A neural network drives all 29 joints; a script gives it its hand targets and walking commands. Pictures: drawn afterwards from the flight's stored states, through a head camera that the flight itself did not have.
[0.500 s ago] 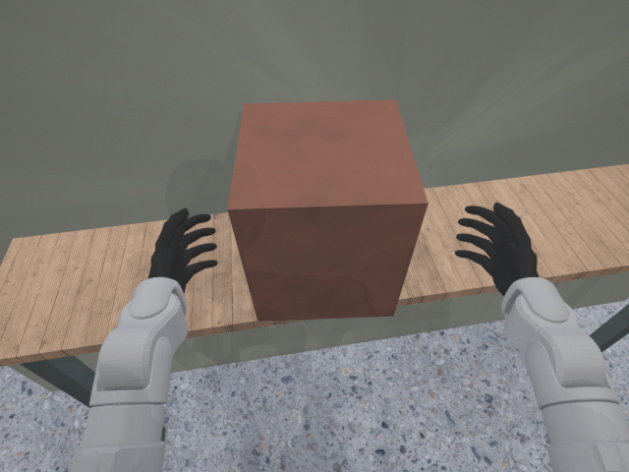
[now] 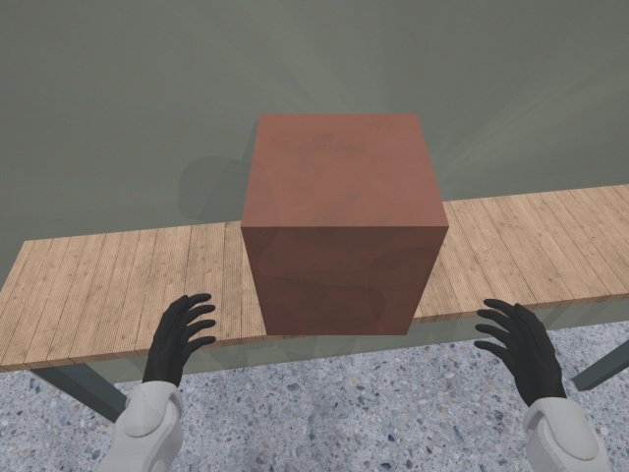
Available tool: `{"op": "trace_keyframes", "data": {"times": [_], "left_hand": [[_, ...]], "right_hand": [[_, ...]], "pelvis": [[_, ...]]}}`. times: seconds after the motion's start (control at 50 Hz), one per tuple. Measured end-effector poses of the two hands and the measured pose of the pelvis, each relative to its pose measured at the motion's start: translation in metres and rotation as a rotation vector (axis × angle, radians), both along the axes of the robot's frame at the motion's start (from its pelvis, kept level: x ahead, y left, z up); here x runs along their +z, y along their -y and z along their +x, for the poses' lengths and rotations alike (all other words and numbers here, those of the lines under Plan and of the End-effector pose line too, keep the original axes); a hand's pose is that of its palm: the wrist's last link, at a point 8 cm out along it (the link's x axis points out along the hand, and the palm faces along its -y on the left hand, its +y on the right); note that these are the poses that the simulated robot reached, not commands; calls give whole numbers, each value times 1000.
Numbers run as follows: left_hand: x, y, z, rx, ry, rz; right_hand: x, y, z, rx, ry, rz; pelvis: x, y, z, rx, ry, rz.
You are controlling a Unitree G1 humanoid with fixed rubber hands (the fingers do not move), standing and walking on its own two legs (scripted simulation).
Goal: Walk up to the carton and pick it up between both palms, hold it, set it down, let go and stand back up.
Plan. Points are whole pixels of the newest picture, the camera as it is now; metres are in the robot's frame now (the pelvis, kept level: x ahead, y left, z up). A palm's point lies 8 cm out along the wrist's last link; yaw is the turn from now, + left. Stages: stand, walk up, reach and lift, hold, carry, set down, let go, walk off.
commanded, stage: set down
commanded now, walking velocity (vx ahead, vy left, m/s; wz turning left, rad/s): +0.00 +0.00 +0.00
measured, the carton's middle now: (337, 230) +0.42 +0.01 +0.06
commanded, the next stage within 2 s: let go in 1.18 s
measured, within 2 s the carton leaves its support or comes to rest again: neither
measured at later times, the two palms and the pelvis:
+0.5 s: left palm (158, 412) +0.18 +0.22 -0.02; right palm (515, 427) +0.19 -0.20 -0.02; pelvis +0.00 +0.02 +0.00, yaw -1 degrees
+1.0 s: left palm (152, 449) +0.15 +0.24 -0.07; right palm (500, 464) +0.16 -0.20 -0.07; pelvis +0.01 +0.02 +0.00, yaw -1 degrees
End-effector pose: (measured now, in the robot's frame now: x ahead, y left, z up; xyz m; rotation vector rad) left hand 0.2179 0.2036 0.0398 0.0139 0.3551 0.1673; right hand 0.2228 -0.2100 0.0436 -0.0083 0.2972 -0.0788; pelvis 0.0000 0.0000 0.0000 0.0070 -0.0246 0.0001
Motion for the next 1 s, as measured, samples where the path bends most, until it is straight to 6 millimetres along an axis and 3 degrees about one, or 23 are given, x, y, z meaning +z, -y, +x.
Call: {"op": "trace_keyframes", "data": {"times": [0.2,0.4,1.0], "left_hand": [[-33,-4,-21,1,-76,-1],[-45,-14,-26,-5,-136,27],[-113,-35,-64,-23,-420,79]], "right_hand": [[-29,-2,-22,-9,-90,-20],[-47,-9,-28,1,-154,-34],[-117,-13,-65,31,-398,-104]], "pelvis": [[0,-6,3,-3,11,-3],[0,-13,2,-13,23,-9],[-2,-19,5,-14,35,-15]]}}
